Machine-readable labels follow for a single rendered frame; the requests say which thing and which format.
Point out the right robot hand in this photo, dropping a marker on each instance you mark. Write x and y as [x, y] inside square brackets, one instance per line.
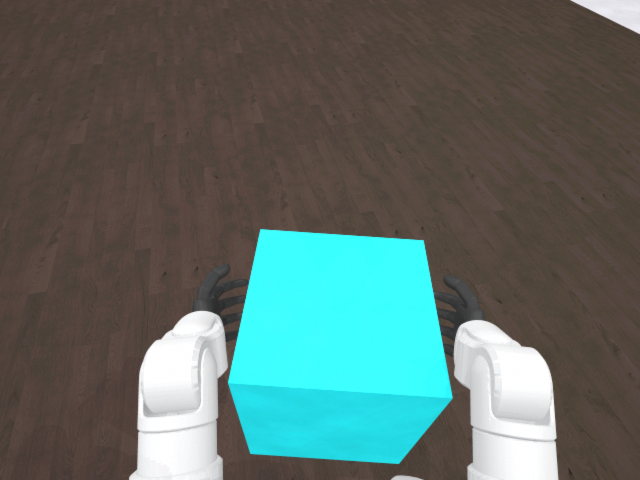
[466, 306]

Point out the left robot hand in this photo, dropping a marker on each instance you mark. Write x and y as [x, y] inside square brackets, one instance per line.
[209, 293]

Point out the left robot forearm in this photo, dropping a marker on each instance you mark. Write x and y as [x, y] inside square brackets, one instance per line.
[178, 402]

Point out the right robot forearm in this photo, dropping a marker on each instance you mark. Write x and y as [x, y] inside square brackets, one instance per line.
[511, 404]

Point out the carton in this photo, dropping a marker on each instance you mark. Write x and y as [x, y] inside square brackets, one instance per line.
[339, 353]

